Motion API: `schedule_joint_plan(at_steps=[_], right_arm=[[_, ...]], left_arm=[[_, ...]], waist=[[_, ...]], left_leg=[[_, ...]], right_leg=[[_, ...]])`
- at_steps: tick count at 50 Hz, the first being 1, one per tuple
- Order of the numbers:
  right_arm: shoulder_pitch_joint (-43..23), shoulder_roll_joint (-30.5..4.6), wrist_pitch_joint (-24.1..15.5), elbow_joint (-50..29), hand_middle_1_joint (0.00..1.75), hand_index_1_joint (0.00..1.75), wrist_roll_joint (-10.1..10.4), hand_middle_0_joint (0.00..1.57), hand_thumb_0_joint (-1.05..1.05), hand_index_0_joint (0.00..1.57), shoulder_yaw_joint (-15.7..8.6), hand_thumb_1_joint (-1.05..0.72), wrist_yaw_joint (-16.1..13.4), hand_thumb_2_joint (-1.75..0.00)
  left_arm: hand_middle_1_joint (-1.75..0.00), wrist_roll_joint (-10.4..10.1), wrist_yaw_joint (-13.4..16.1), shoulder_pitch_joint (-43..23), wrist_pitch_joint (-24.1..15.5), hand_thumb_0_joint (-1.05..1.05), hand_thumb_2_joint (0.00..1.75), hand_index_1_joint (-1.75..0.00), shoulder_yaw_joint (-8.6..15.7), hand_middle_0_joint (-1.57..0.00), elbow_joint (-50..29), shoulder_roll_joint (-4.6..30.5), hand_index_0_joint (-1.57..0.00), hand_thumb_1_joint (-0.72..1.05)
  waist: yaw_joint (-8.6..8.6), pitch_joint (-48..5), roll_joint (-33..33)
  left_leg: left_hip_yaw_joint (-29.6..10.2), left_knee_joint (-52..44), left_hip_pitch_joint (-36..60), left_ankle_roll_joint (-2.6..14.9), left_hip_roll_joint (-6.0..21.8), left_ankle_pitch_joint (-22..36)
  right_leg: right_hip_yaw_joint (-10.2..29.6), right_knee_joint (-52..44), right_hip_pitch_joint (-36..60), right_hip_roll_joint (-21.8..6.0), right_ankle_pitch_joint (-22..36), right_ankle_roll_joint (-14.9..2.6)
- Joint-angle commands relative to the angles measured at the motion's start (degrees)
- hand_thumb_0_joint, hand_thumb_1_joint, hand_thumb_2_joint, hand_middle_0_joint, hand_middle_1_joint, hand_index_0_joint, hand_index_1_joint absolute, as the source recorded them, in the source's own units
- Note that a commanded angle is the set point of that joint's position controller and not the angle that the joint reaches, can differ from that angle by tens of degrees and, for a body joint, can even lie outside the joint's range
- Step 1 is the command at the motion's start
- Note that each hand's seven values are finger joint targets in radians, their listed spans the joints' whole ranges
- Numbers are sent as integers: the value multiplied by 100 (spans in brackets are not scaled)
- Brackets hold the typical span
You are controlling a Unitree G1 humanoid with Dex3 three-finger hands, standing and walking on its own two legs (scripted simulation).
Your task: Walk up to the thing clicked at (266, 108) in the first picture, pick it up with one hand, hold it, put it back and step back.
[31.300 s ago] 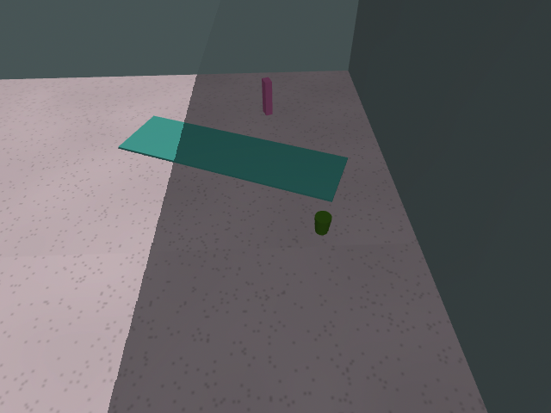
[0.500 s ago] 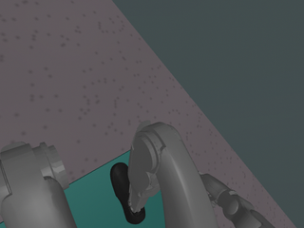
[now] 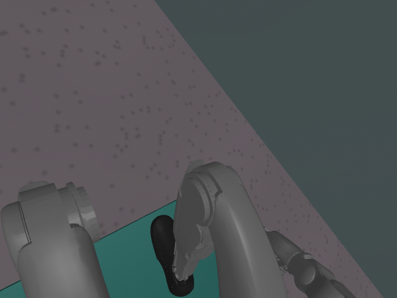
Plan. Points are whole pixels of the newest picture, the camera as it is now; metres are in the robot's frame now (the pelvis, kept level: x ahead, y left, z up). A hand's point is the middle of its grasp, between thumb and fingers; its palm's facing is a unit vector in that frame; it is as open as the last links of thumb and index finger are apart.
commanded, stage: settle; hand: left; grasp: from the side
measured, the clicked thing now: out of the picture +0.42 +0.37 -0.17
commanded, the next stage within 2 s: hold in 0.28 s
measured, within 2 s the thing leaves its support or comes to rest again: neither
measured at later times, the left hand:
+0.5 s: hand out of the picture +0.39 +0.39 -0.03, palm faces +0.46 -0.89 -0.07, open 10.7 cm
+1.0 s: hand out of the picture +0.35 +0.36 +0.17, palm faces +0.48 -0.88 -0.01, open 10.6 cm
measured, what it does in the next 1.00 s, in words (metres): rises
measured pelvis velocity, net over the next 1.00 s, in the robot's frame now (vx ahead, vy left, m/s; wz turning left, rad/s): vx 0.02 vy -0.02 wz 0.20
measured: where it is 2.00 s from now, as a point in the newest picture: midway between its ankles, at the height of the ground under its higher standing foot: (130, 290)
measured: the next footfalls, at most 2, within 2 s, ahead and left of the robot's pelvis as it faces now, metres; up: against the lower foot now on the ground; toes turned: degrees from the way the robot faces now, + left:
none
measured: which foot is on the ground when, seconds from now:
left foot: down 0.00-1.00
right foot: down 0.00-1.00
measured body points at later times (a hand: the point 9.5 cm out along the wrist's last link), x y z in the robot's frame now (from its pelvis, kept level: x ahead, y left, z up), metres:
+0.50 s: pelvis +0.01 -0.01 +0.03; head +0.19 +0.14 +0.41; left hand +0.36 +0.44 -0.02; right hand +0.19 -0.24 -0.05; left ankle +0.08 +0.12 -0.26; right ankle +0.12 -0.11 -0.26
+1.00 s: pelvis +0.02 -0.02 +0.15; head +0.19 +0.07 +0.56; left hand +0.32 +0.40 +0.18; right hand +0.25 -0.22 +0.03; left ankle +0.08 +0.12 -0.26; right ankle +0.12 -0.11 -0.26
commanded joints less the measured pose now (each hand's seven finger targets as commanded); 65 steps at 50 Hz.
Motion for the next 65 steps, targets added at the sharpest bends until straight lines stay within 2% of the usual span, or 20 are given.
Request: schedule_joint_plan(at_steps=[1, 6, 9, 14, 17, 20, 21, 24, 25, 27, 29, 33, 38, 40, 43, 48, 53, 57, 58, 65], right_arm=[[450, -1929, 63, -6, 30, 30, 52, 20, 0, 20, -894, -89, -147, -89], [723, -1823, 52, 22, 30, 30, 208, 20, 0, 20, -1160, -88, -129, -89], [824, -1761, 30, 11, 30, 30, 356, 20, 0, 20, -1346, -88, -121, -89], [1023, -1570, 9, 20, 30, 30, 589, 20, 0, 20, -1609, -87, -131, -89], [1136, -1435, -2, 54, 30, 30, 696, 20, 0, 20, -1758, -86, -149, -89], [1262, -1361, -13, 67, 30, 30, 816, 20, 0, 20, -1889, -89, -165, -89], [1210, -1326, -24, -24, 30, 30, 869, 20, 0, 20, -1935, -88, -170, -89], [1367, -1345, -22, 15, 30, 30, 1005, 20, 0, 20, -2095, -88, -215, -89], [1317, -1314, -28, -69, 30, 30, 1066, 20, 0, 20, -2158, -89, -216, -89], [1375, -1242, -56, -90, 30, 30, 1189, 20, 0, 20, -2247, -89, -239, -89], [1451, -1188, -77, -58, 30, 30, 1311, 20, 0, 20, -2347, -89, -289, -89], [1599, -997, -159, -55, 30, 30, 1506, 20, 0, 20, -2536, -89, -371, -89], [1624, -796, -270, -87, 30, 30, 1668, 20, 0, 20, -2806, -89, -489, -89], [1708, -712, -312, -61, 30, 30, 1719, 20, 0, 20, -2903, -89, -527, -89], [1673, -669, -348, -213, 30, 30, 1826, 20, 0, 20, -2948, -88, -604, -89], [1685, -461, -415, -330, 30, 30, 1962, 20, 0, 20, -2989, -88, -725, -89], [1726, -349, -480, -400, 30, 30, 2043, 20, 0, 20, -3072, -88, -810, -89], [1756, -227, -556, -434, 30, 30, 2063, 20, 0, 20, -3077, -89, -833, -89], [1789, -234, -573, -399, 30, 30, 2079, 20, 0, 20, -3096, -89, -849, -89], [1848, -68, -735, -333, 30, 30, 2013, 20, 0, 20, -3039, -88, -938, -89]], left_arm=[[-153, -67, -46, -1116, -191, 0, 137, -153, -55, -133, -1360, 1315, -135, 20], [-151, -73, -152, -848, 153, 0, 135, -151, -165, -131, -1807, 1038, -134, 23], [-153, -198, -190, -766, 389, 0, 136, -153, -211, -133, -2056, 677, -136, 22], [-157, -285, -131, -1014, 710, 0, 139, -156, -236, -136, -2802, 552, -139, 23], [-155, -182, -154, -1084, 921, 0, 138, -155, -480, -134, -2941, 385, -137, 22], [-153, -142, -203, -865, 1122, 0, 127, -150, -486, -130, -2993, 302, -136, 22], [-154, -171, -259, -511, 1211, 0, 130, -150, -513, -129, -2796, 88, -134, 22], [-152, -308, -458, -641, 1281, 0, 129, -148, -276, -126, -3744, 398, -132, 22], [-152, -339, -548, -370, 1378, 0, 127, -148, -464, -127, -3718, 136, -133, 19], [-152, -463, -705, -181, 1530, 0, 126, -148, -502, -127, -3894, -117, -133, 17], [-152, -574, -712, -180, 1684, 0, 126, -148, -284, -127, -4222, 33, -132, 15], [-151, -836, -759, -215, 1988, 0, 125, -147, -455, -126, -4824, -557, -132, 8], [-147, -789, -690, -214, 2363, 0, 121, -144, -684, -124, -5332, -894, -130, -2], [-145, -812, -641, -264, 2496, 0, 119, -142, -719, -122, -5599, -1034, -128, -3], [-142, -815, -481, 238, 2729, 0, 116, -139, -597, -120, -5776, -989, -127, -3], [-141, -893, -126, 582, 3100, 0, 116, -138, -742, -120, -6420, -1514, -126, -2], [-143, -583, 231, 1223, 3514, 0, 119, -140, -1295, -123, -6772, -2057, -128, -1], [-143, -630, 510, 1342, 3606, 0, 117, -140, -1417, -124, -7467, -2314, -129, -4], [-145, -609, 596, 1469, 3622, 0, 118, -142, -1263, -126, -7489, -2193, -131, -4], [-149, -281, 1017, 1536, 3552, 0, 125, -147, -1817, -130, -7432, -2667, -134, 1]], waist=[[-278, -3664, 3762], [-76, -3979, 3688], [27, -4039, 3573], [206, -4360, 3485], [227, -4410, 3345], [372, -4481, 3273], [435, -4565, 3159], [653, -5083, 3477], [709, -5265, 3571], [711, -5318, 3432], [833, -5434, 3434], [838, -5755, 3109], [880, -5837, 2672], [913, -6008, 2664], [1081, -6085, 2396], [1101, -6026, 2033], [1025, -5683, 2096], [1035, -5603, 2100], [1112, -5611, 2154], [941, -4829, 2248]], left_leg=[[474, -1992, 2663, -187, 301, 1118], [574, -2099, 2592, -151, 237, 1053], [591, -2246, 2526, -130, 196, 876], [762, -2414, 2384, -69, 120, 551], [919, -2465, 2162, -15, 73, 340], [987, -2614, 2177, -5, 39, 364], [987, -2649, 2303, -10, 42, 418], [1033, -2829, 2728, -39, 8, 794], [1052, -2921, 2909, -46, 0, 839], [1048, -3071, 2975, -38, -13, 876], [1123, -3211, 3009, -22, -37, 906], [1253, -3381, 3209, 25, -70, 985], [1447, -3734, 3241, 103, -99, 710], [1495, -3943, 3420, 98, -122, 677], [1511, -4294, 3661, 120, -133, 693], [1563, -4842, 4106, 143, -136, 860], [1536, -5598, 5039, 141, -142, 1196], [1566, -6145, 5568, 126, -170, 1351], [1542, -6341, 5856, 116, -176, 1378], [1512, -7356, 6832, 61, -214, 1459]], right_leg=[[-201, -994, 1249, 112, 1278, -352], [-110, -1053, 1194, 76, 1214, -372], [-81, -1092, 1030, 44, 1079, -381], [93, -1280, 1026, -2, 810, -406], [245, -1450, 1001, -26, 651, -416], [302, -1515, 966, -56, 596, -431], [317, -1529, 885, -55, 607, -445], [384, -1541, 1027, -109, 821, -473], [417, -1527, 956, -122, 805, -496], [442, -1613, 928, -144, 784, -511], [533, -1744, 1094, -169, 802, -511], [715, -2122, 1396, -202, 881, -499], [1064, -2848, 1818, -272, 614, -448], [1163, -3068, 2021, -308, 537, -441], [1235, -3467, 2426, -321, 445, -424], [1430, -4219, 3326, -358, 574, -360], [1359, -4796, 3749, -354, 930, -377], [1427, -5356, 4430, -376, 1074, -345], [1400, -5454, 4492, -376, 1072, -364], [1422, -6269, 5130, -414, 1241, -362]])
